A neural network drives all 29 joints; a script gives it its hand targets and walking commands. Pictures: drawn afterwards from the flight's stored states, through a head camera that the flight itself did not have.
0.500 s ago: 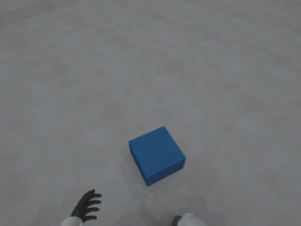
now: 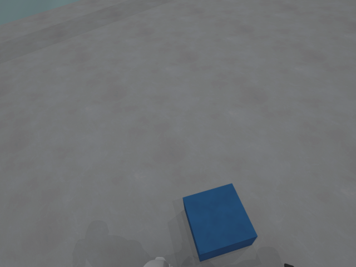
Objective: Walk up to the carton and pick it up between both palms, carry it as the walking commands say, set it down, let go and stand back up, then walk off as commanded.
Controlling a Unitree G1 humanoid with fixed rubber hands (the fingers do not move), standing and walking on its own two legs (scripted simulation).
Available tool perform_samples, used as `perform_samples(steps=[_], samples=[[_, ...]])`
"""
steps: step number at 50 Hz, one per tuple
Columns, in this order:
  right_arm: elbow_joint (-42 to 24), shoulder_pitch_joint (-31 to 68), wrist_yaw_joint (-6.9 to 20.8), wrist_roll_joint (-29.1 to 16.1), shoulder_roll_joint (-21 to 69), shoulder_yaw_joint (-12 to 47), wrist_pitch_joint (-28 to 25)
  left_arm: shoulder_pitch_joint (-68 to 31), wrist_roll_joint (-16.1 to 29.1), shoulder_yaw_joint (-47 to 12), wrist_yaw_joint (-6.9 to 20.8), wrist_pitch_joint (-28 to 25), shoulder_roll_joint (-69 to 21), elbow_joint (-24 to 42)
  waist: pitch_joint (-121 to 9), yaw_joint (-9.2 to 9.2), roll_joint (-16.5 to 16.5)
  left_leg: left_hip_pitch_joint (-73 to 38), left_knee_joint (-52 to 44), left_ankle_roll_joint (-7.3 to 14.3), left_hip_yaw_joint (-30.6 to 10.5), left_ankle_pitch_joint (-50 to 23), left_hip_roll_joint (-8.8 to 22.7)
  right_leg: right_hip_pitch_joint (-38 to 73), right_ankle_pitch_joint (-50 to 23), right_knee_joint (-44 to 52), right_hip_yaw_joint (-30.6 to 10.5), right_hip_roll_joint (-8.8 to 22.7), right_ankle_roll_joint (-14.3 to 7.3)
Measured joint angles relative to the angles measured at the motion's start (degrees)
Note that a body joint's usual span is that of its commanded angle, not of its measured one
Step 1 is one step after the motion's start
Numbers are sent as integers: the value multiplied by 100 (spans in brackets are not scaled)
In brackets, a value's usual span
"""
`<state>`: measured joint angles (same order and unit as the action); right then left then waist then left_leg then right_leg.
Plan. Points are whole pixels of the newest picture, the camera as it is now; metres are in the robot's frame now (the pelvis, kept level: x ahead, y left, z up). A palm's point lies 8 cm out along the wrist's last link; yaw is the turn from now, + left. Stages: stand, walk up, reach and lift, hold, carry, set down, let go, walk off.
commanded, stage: walk up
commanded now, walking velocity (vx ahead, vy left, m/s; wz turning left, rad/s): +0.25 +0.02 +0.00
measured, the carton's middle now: (216, 220) +0.48 -0.06 -0.70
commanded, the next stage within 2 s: none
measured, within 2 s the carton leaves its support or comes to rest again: neither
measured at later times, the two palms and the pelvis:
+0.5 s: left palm (96, 265) +0.15 +0.27 -0.15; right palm out of the picture +0.10 -0.20 -0.16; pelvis +0.09 +0.03 -0.01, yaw +0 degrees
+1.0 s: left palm (103, 250) +0.18 +0.25 -0.12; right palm out of the picture +0.08 -0.35 -0.11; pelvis +0.09 -0.05 -0.01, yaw +10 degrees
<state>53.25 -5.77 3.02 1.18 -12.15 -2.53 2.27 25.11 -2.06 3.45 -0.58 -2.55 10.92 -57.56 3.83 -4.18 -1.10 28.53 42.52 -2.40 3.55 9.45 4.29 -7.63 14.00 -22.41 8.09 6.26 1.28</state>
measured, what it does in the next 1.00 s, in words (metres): steps on the spot: left foot, then right foot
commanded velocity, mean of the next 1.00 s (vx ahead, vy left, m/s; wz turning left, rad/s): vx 0.01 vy -0.09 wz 0.13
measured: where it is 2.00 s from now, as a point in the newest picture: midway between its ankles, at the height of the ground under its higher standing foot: outside the picture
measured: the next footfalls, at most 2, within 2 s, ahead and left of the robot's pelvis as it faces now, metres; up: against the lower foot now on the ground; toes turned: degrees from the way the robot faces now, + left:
left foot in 0.10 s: +0.13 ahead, +0.16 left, +0.00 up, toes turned +7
right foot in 0.46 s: +0.16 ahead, -0.08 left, +0.00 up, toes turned -5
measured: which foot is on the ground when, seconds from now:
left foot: up 0.00-0.08, down 0.10-1.00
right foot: down 0.00-0.10, up 0.12-0.44, down 0.46-0.76, up 0.78-1.00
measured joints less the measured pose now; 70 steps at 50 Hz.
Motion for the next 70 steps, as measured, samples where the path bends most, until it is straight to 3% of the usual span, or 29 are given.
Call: perform_samples(steps=[4,7,9,11,15,20,23,28,38,39,42,45,48,52,54,55,56,57,59,63,65,70], samples=[[12,-13,-100,-38,160,64,-264,-33,23,-28,33,29,8,-128,-163,32,92,-903,-1250,-21,183,162,-3,85,384,-309,20,3,173],[100,-169,-218,28,228,29,-479,-245,37,-52,7,111,67,-157,-147,138,269,-984,-1108,271,219,208,-84,-508,1248,-1953,-329,-2,59],[169,-400,-253,38,224,48,-529,-472,40,-34,5,173,118,-154,-133,214,326,-1144,-1211,327,231,379,-55,-989,1245,-2994,-492,-140,27],[276,-627,-330,4,206,74,-551,-728,69,-24,2,216,190,-125,-65,317,381,-1388,-1539,265,209,273,-42,-1267,971,-3296,-525,-188,46],[525,-828,-416,-27,173,113,-525,-1168,159,-68,-27,320,208,-19,96,443,381,-1717,-2035,357,261,90,-63,-1428,721,-2625,-610,-269,115],[672,-838,-462,-3,232,116,-394,-1472,202,-91,-82,439,138,-49,161,536,354,-1785,-1904,336,368,244,-165,-1200,490,-1580,-608,-357,59],[728,-852,-486,-47,253,86,-284,-1511,164,-117,-111,383,97,-83,76,518,349,-1725,-1556,280,442,486,-273,-741,-225,-609,-510,-312,-60],[842,-837,-499,-95,221,77,-153,-1519,139,-202,-91,293,-83,-215,-36,540,-41,-1887,-1638,171,300,502,-135,-511,-159,-453,-367,-464,-215],[1054,-957,-511,-54,268,58,-193,-1333,145,-211,-106,245,-131,-406,-175,447,41,-2141,-2087,93,251,297,-82,-238,-346,11,-313,-555,-262],[973,-982,-550,23,273,16,-162,-1316,107,-159,-88,345,-86,-336,-171,500,66,-2051,-2005,88,200,320,-68,-397,-85,-322,-290,-557,-163],[770,-1218,-730,148,201,-159,-111,-1427,20,34,6,666,251,81,-110,708,103,-1740,-1871,27,-177,261,87,-1356,948,-2712,-604,-807,110],[643,-1498,-773,118,-77,-291,-54,-1593,-22,122,105,759,610,549,-19,808,109,-1541,-1811,-104,-555,184,267,-1931,780,-4122,-900,-852,186],[429,-1645,-742,141,-393,-369,-6,-1786,-9,123,159,840,792,870,52,869,56,-1373,-1752,-290,-879,133,420,-1918,677,-3879,-1106,-719,239],[72,-1573,-666,206,-724,-388,49,-1971,85,65,251,883,797,1243,94,903,-74,-1104,-1742,-544,-1220,18,612,-1532,935,-2532,-1146,-597,274],[-90,-1449,-633,225,-852,-388,86,-1953,120,33,289,830,752,1372,53,851,-133,-927,-1643,-644,-1334,15,678,-1162,688,-1546,-1059,-556,245],[-180,-1402,-628,230,-894,-380,95,-1896,112,17,293,786,760,1423,1,784,-83,-775,-1425,-555,-1331,118,639,-925,455,-976,-1025,-470,197],[-253,-1280,-633,256,-946,-372,115,-1845,88,9,280,739,725,1408,23,727,-83,-557,-946,-407,-1339,725,583,-943,35,-869,-992,-432,168],[-313,-1125,-648,257,-987,-366,158,-1768,79,-36,265,716,666,1377,53,697,-97,-316,-300,-260,-1288,1469,463,-1001,458,-1008,-931,-379,144],[-372,-776,-628,237,-1024,-333,224,-1618,82,-138,194,703,444,1291,157,675,-239,63,1086,-77,-1128,2175,165,-1160,584,-1354,-858,-385,71],[-417,-362,-475,178,-746,-196,257,-1373,79,-181,37,672,234,1267,110,536,-212,210,2679,-9,-414,2036,-439,-1047,113,-1041,-729,-304,-61],[-419,-254,-418,142,-531,-120,249,-1333,53,-163,-24,631,242,1240,33,447,-166,-20,2538,3,-148,1930,-601,-1020,10,-886,-634,-336,-136],[-474,-46,-341,2,-42,44,200,-1288,5,-163,-123,499,417,986,-115,297,17,-962,594,124,23,2141,-753,-1130,-116,-790,-302,-439,-308]])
